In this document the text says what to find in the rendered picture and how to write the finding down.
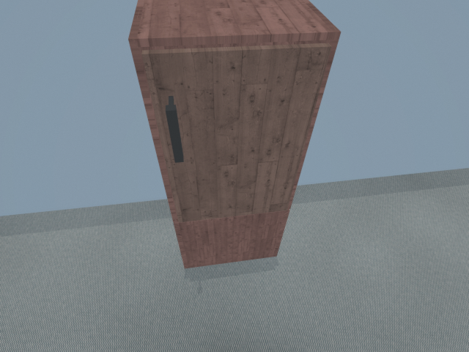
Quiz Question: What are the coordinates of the handle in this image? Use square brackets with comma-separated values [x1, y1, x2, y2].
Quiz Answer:
[166, 96, 184, 163]

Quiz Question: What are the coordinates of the cupboard door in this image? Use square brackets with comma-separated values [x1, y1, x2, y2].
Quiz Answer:
[141, 43, 332, 222]

